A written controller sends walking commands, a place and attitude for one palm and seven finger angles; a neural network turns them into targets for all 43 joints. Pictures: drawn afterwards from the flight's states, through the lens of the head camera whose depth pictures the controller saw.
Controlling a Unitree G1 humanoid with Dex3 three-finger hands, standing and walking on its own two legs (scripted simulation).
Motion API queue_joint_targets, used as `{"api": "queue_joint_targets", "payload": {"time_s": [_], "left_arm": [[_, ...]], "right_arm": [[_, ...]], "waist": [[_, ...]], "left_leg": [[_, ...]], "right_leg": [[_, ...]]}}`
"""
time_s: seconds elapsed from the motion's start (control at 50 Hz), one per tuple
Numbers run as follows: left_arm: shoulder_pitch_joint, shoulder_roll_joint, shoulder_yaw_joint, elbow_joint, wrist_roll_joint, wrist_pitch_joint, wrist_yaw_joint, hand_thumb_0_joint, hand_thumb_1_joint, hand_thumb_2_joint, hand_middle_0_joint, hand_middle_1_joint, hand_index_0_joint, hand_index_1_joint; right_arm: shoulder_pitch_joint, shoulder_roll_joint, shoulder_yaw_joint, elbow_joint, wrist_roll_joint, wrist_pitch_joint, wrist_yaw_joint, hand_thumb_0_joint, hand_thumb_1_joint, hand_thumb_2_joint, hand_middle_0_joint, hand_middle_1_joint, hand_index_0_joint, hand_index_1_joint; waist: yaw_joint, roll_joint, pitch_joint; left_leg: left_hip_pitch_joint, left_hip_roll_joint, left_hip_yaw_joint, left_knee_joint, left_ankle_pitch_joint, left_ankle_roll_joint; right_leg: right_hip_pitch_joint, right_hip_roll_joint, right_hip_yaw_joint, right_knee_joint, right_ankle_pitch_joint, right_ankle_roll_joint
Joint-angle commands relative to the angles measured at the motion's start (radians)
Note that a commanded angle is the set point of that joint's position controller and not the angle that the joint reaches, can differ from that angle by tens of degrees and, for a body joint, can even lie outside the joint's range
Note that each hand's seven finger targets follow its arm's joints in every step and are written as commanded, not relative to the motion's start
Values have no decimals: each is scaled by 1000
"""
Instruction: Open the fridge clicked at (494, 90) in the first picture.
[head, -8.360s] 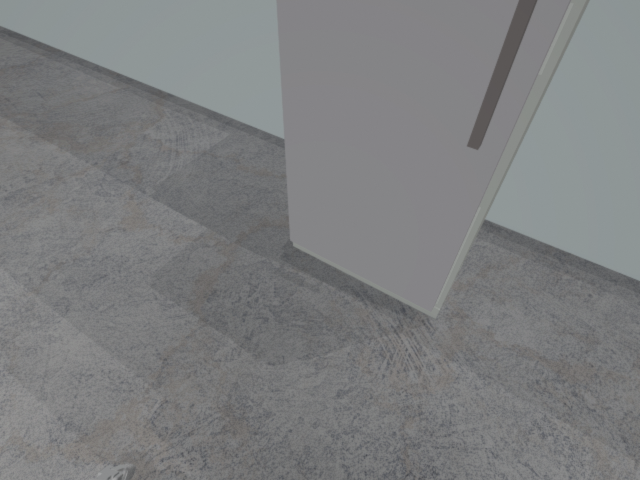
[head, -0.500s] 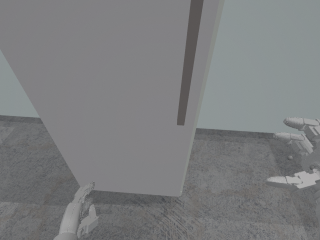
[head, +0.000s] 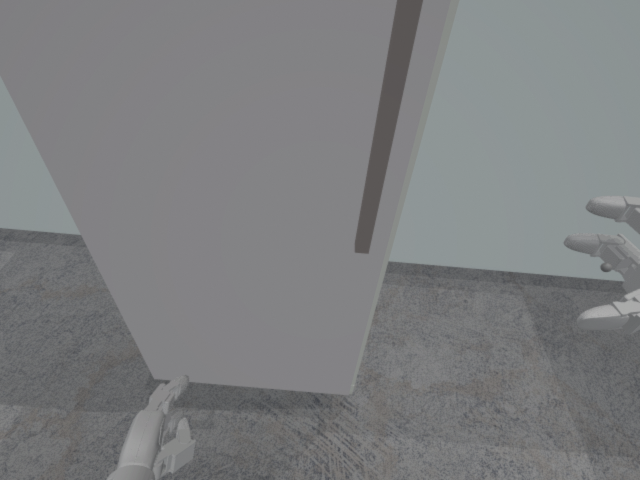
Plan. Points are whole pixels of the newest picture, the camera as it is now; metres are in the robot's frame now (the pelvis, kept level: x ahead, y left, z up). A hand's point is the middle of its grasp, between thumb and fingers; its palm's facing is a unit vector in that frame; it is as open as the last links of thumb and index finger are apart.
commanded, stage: raise the hand to about handle height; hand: right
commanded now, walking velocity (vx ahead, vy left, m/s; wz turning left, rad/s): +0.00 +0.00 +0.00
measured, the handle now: (379, 142) +0.51 -0.08 +0.20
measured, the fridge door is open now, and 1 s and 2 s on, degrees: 0 0 0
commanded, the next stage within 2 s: move the hooked fingers beside the handle in 0.36 s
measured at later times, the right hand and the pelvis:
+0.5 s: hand (581, 273) +0.28 -0.26 +0.19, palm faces +0.12 +0.99 -0.06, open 14.0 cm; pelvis +0.00 +0.02 +0.00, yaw +0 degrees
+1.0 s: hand (521, 236) +0.34 -0.23 +0.18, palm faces +0.09 +1.00 -0.01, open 14.0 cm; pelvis +0.01 +0.01 +0.00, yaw +1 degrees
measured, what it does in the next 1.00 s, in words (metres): stands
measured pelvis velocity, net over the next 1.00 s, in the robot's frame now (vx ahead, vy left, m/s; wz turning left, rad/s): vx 0.01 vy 0.01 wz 0.02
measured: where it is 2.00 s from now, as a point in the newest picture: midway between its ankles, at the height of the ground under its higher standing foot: outside the picture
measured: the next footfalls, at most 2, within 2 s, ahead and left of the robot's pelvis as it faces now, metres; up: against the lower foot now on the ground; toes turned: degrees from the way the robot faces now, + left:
none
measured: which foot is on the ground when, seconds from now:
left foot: down 0.00-1.00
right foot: down 0.00-1.00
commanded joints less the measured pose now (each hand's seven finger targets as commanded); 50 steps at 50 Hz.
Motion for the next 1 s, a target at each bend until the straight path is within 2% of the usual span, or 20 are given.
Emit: {"api": "queue_joint_targets", "payload": {"time_s": [0.0,0.04,0.1,0.12,0.2,0.22,0.28,0.38,0.44,0.52,0.6,0.62,0.64,0.72,0.76,0.78,0.82,0.86,0.92,0.98], "left_arm": [[-166,110,53,-197,5,-59,-2,0,900,900,-200,-300,-200,-300],[-171,103,53,-198,14,-65,-3,0,900,900,-200,-300,-200,-300],[-157,99,54,-182,17,-71,4,0,900,900,-200,-300,-200,-300],[-158,101,56,-173,14,-70,4,0,900,900,-200,-300,-200,-300],[-157,104,53,-160,5,-72,17,0,900,900,-200,-300,-200,-300],[-156,108,57,-161,4,-71,18,0,900,900,-200,-300,-200,-300],[-155,116,59,-164,2,-70,21,0,900,900,-200,-300,-200,-300],[-169,103,55,-178,10,-74,16,0,900,900,-200,-300,-200,-300],[-169,100,53,-170,11,-73,13,0,900,900,-200,-300,-200,-300],[-162,106,58,-155,2,-66,17,0,900,900,-200,-300,-200,-300],[-157,107,55,-158,-1,-67,27,0,900,900,-200,-300,-200,-300],[-157,107,57,-153,-1,-67,28,0,900,900,-200,-300,-200,-300],[-152,110,57,-154,0,-68,29,0,900,900,-200,-300,-200,-300],[-160,98,55,-158,7,-75,28,0,900,900,-200,-300,-200,-300],[-153,91,50,-156,11,-76,26,0,900,900,-200,-300,-200,-300],[-152,88,49,-155,10,-75,23,0,900,900,-200,-300,-200,-300],[-141,95,55,-147,12,-67,15,0,900,900,-200,-300,-200,-300],[-143,101,54,-144,9,-51,12,0,900,900,-200,-300,-200,-300],[-147,103,59,-153,8,-30,3,0,900,900,-200,-300,-200,-300],[-148,95,60,-165,8,-23,0,0,900,900,-200,-300,-200,-300]], "right_arm": [[-245,-242,-95,-302,28,-94,-2,0,500,-300,300,1200,300,1200],[-257,-288,-152,-356,33,-140,-29,0,500,-300,300,1200,300,1200],[-246,-278,-173,-331,32,-172,-63,0,500,-300,300,1200,300,1200],[-245,-282,-164,-328,23,-168,-70,0,500,-300,300,1200,300,1200],[-276,-199,-68,-247,3,-118,-65,0,500,-300,300,1200,300,1200],[-262,-185,-51,-230,6,-105,-58,0,500,-300,300,1200,300,1200],[-259,-192,-46,-226,10,-88,-31,0,500,-300,300,1200,300,1200],[-256,-258,-121,-298,23,-132,-32,0,500,-300,300,1200,300,1200],[-235,-260,-141,-267,31,-142,-46,0,500,-300,300,1200,300,1200],[-283,-196,-62,-183,20,-112,-50,0,500,-300,300,1200,300,1200],[-406,-168,14,-187,-6,-101,-54,0,500,-300,300,1200,300,1200],[-417,-165,27,-169,-9,-105,-58,0,500,-300,300,1200,300,1200],[-447,-178,15,-181,-10,-116,-64,0,500,-300,300,1200,300,1200],[-497,-196,1,-238,-20,-167,-96,0,500,-300,300,1200,300,1200],[-486,-170,4,-234,-25,-177,-114,0,500,-300,300,1200,300,1200],[-471,-131,33,-223,-27,-172,-118,0,500,-300,300,1200,300,1200],[-402,-142,5,-167,-26,-148,-134,0,500,-300,300,1200,300,1200],[-381,-118,19,-111,-35,-105,-143,0,500,-300,300,1200,300,1200],[-371,-120,17,-104,-48,-64,-165,0,500,-300,300,1200,300,1200],[-488,-84,66,-208,-59,-80,-184,0,500,-300,300,1200,300,1200]], "waist": [[-14,11,-201],[-23,-20,-213],[-21,-40,-186],[-18,-49,-172],[7,-116,-89],[11,-36,-91],[14,24,-130],[-10,-7,-199],[-12,5,-159],[13,7,-94],[34,-44,-121],[42,4,-108],[39,18,-134],[23,-36,-222],[15,-49,-240],[15,-54,-234],[-2,21,-215],[2,49,-166],[-5,39,-169],[17,-2,-219]], "left_leg": [[54,-12,-30,-39,189,15],[73,-10,-44,-49,172,15],[70,-12,-39,-52,180,14],[63,-8,-50,-63,160,13],[11,1,-56,-74,108,15],[19,6,-66,-80,101,10],[37,10,-75,-66,127,-1],[89,7,-73,-45,193,-1],[75,9,-77,-52,189,-4],[10,15,-90,-66,127,-4],[-11,14,-82,-60,91,-2],[-16,18,-96,-67,77,-3],[-4,17,-91,-64,60,-5],[40,8,-71,-44,125,4],[56,3,-51,-28,186,10],[47,1,-45,-25,205,10],[64,0,-37,-24,232,10],[43,2,-34,-24,225,6],[47,3,-35,-26,225,10],[40,1,-39,-21,244,9]], "right_leg": [[53,-1,52,-60,225,1],[52,1,44,-62,216,-2],[48,2,33,-68,216,-3],[45,-2,26,-65,200,-3],[33,-1,27,-75,140,-1],[21,-7,27,-65,132,-2],[18,-5,28,-46,146,-11],[32,3,28,-39,195,-10],[10,1,25,-39,187,-10],[-1,-7,25,-32,143,-4],[14,1,31,-31,118,-7],[5,-8,33,-23,113,-7],[2,-5,39,-28,105,-9],[51,-2,38,-34,157,-8],[67,2,41,-47,202,-7],[71,2,39,-49,215,-5],[39,-4,38,-52,233,-4],[4,-4,32,-62,215,-4],[-2,-5,27,-63,226,-2],[46,-5,28,-56,252,-4]]}}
